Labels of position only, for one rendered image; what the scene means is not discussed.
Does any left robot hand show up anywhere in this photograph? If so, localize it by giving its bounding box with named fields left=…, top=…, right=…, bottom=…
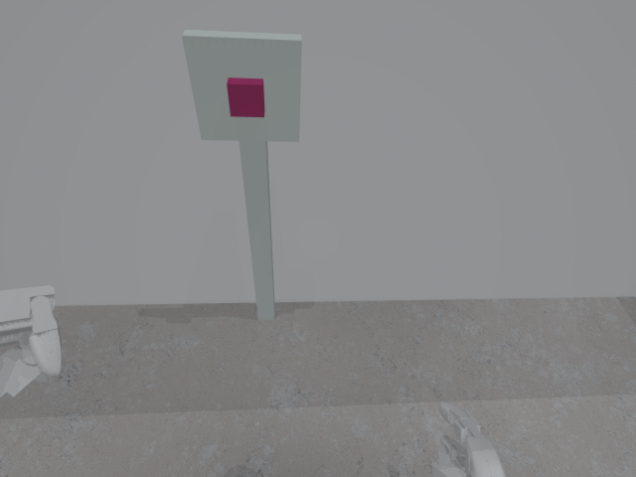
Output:
left=0, top=285, right=62, bottom=399

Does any panel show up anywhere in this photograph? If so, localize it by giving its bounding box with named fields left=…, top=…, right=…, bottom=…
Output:
left=182, top=30, right=302, bottom=320

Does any right robot hand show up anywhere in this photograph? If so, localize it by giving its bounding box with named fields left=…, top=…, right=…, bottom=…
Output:
left=432, top=401, right=507, bottom=477

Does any button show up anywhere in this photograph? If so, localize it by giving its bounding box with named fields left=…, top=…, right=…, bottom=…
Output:
left=227, top=78, right=264, bottom=117

